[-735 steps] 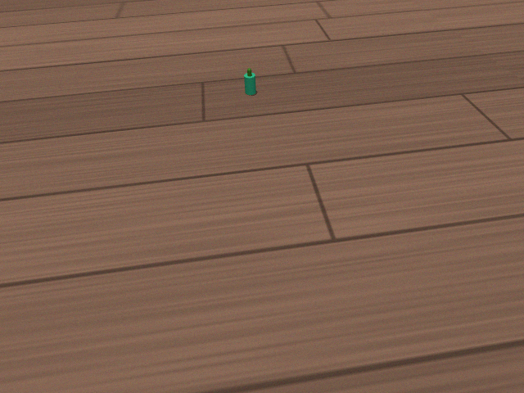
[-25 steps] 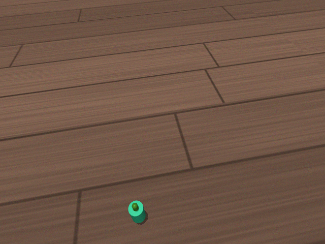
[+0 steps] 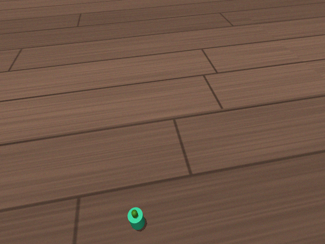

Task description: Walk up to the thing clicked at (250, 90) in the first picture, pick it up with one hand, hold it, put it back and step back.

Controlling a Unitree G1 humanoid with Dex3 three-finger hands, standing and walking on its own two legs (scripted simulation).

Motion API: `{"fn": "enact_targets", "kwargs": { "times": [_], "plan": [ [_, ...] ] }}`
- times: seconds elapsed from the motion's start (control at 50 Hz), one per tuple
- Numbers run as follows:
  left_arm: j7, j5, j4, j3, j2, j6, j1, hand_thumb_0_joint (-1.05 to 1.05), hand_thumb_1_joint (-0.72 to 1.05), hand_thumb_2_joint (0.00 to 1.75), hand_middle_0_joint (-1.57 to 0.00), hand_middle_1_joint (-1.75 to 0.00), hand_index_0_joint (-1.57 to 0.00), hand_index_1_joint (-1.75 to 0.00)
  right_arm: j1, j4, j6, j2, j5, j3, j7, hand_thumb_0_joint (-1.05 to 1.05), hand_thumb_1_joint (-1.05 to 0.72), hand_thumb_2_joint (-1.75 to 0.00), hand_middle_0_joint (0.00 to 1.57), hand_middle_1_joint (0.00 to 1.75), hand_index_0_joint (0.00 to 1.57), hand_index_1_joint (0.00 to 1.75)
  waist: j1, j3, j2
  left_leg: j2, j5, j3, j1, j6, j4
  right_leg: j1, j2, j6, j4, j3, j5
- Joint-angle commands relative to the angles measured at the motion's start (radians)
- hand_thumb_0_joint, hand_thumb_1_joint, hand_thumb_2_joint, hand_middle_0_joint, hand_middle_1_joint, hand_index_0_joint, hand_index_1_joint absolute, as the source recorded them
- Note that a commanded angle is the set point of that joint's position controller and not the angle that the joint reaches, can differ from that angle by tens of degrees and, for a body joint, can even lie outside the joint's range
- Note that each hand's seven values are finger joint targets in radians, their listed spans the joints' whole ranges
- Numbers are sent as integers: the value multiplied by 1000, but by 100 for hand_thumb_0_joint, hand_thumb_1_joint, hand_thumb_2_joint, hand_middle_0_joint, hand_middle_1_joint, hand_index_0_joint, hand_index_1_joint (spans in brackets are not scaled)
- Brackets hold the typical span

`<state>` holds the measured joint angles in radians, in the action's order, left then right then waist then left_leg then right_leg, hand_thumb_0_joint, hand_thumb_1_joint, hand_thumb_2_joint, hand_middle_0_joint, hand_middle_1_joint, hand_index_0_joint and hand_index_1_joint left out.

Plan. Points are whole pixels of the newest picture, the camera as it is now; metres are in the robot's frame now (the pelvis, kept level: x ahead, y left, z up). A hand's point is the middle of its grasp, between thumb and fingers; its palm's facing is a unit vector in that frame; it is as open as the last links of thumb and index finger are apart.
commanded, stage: stand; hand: left
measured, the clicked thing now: (136, 217) +0.39 +0.18 -0.69
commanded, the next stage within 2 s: go down in 1.62 s
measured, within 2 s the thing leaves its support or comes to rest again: neither
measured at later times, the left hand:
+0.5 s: hand out of the picture +0.08 +0.26 -0.16, palm faces -0.02 -0.94 -0.34, open 7.4 cm
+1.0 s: hand out of the picture +0.07 +0.26 -0.16, palm faces -0.02 -0.94 -0.34, open 7.4 cm
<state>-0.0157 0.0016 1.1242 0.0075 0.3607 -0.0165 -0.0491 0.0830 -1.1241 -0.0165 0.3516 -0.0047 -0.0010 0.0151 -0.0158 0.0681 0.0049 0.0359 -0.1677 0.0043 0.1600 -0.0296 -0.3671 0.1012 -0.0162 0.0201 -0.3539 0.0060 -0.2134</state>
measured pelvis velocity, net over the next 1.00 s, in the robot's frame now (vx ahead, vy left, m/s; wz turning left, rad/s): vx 0.01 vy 0.01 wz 0.01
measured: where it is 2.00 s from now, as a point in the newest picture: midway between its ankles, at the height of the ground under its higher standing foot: outside the picture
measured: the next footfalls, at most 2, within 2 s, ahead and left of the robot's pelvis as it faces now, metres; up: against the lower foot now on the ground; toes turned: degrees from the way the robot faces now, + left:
none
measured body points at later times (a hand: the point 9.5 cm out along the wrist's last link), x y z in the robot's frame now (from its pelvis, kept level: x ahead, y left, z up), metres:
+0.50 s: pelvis +0.00 +0.01 +0.00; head +0.02 +0.01 +0.45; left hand +0.08 +0.31 -0.13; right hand +0.10 -0.29 -0.13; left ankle +0.02 +0.14 -0.75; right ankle -0.01 -0.13 -0.75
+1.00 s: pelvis +0.01 +0.01 +0.00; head +0.02 +0.01 +0.45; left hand +0.08 +0.31 -0.13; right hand +0.08 -0.30 -0.13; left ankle +0.02 +0.14 -0.75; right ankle -0.01 -0.13 -0.75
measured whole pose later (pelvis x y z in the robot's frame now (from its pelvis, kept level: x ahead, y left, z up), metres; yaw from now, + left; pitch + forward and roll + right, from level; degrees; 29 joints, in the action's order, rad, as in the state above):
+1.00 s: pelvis +0.01 +0.01 +0.00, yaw +1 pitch -2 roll +0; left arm -0.01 0.01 1.14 0.00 0.36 -0.01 -0.11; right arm 0.10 -1.15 -0.01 0.35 -0.01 0.00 0.01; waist -0.01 0.06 0.00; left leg 0.02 -0.16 0.01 0.15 -0.02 -0.34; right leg 0.08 -0.03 0.03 -0.31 0.00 -0.20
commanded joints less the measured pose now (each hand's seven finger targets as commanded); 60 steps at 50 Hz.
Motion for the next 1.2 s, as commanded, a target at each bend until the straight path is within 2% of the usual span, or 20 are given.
{"fn": "enact_targets", "kwargs": {
  "times": [0.0,0.06,0.2,0.28,0.36,0.44,0.46,0.54,0.64,0.7,0.84,0.88,0.96,1.08,1.18],
  "plan": [
    [17,3,-51,42,210,-23,34,0,90,90,-20,-30,-20,-30,-46,48,-24,212,-1,42,-16,0,-90,-90,20,30,20,30,7,-119,-2,100,143,81,-61,40,58,5,-106,-31,69,81,150],
    [16,5,-48,41,211,-19,35,0,90,90,-20,-30,-20,-30,-57,47,-22,212,-3,43,-16,0,-90,-90,20,30,20,30,5,-110,9,101,105,83,-53,38,73,14,-104,-33,75,80,109],
    [19,5,-35,39,210,-21,4,0,90,90,-20,-30,-20,-30,-69,42,-21,222,-1,45,-18,0,-90,-90,20,30,20,30,11,-142,11,105,198,78,-85,46,53,-10,-111,-28,71,76,201],
    [20,4,-30,37,209,-19,-3,0,90,90,-20,-30,-20,-30,-68,38,-17,217,0,42,-17,0,-90,-90,20,30,20,30,9,-113,-2,101,157,79,-82,44,65,17,-109,-28,81,75,152],
    [22,4,-32,37,211,-22,-12,0,90,90,-20,-30,-20,-30,-64,39,-16,221,0,44,-17,0,-90,-90,20,30,20,30,9,-126,-1,99,208,75,-85,45,52,-2,-115,-27,80,76,209],
    [23,5,-35,39,214,-16,-6,0,90,90,-20,-30,-20,-30,-62,39,-14,215,-2,42,-18,0,-90,-90,20,30,20,30,8,-103,-6,96,132,79,-59,40,74,9,-109,-30,87,68,125],
    [21,6,-34,37,204,-15,-16,0,90,90,-20,-30,-20,-30,-72,40,-13,224,-1,44,-18,0,-90,-90,20,30,20,30,14,-91,8,95,114,78,-59,44,72,17,-109,-29,93,71,119],
    [23,5,-34,38,211,-19,-18,0,90,90,-20,-30,-20,-30,-57,43,-14,213,0,41,-16,0,-90,-90,20,30,20,30,11,-103,-12,97,165,82,-59,46,70,-2,-114,-27,86,67,155],
    [21,6,-39,39,209,-14,-14,0,90,90,-20,-30,-20,-30,-59,41,-15,218,-2,42,-16,0,-90,-90,20,30,20,30,13,-83,9,95,76,89,-41,43,90,10,-111,-32,94,67,77],
    [20,7,-39,40,208,-14,-22,0,90,90,-20,-30,-20,-30,-53,41,-14,219,-2,43,-16,0,-90,-90,20,30,20,30,15,-84,7,92,48,91,-36,46,94,9,-111,-31,97,66,71],
    [20,8,-47,37,204,-14,-22,0,90,90,-20,-30,-20,-30,-43,38,-16,223,-3,43,-16,0,-90,-90,20,30,20,30,14,-107,6,96,103,91,-49,46,81,3,-118,-32,94,67,98],
    [20,8,-47,37,211,-16,-23,0,90,90,-20,-30,-20,-30,-42,38,-17,216,-2,41,-16,0,-90,-90,20,30,20,30,14,-112,-9,97,147,91,-57,48,74,-3,-118,-32,88,65,124],
    [22,8,-46,37,209,-15,-26,0,90,90,-20,-30,-20,-30,-28,36,-15,217,-1,40,-17,0,-90,-90,20,30,20,30,11,-118,-9,96,170,87,-59,49,68,-15,-119,-31,83,60,149],
    [23,7,-45,35,208,-13,-35,0,90,90,-20,-30,-20,-30,-28,37,-15,219,0,39,-18,0,-90,-90,20,30,20,30,13,-97,0,92,150,88,-52,44,73,-2,-117,-31,89,59,127],
    [23,8,-49,35,208,-14,-36,0,90,90,-20,-30,-20,-30,-29,41,-16,221,-1,40,-19,0,-90,-90,20,30,20,30,16,-114,-5,99,197,86,-67,47,62,-11,-121,-31,83,58,162]
  ]
}}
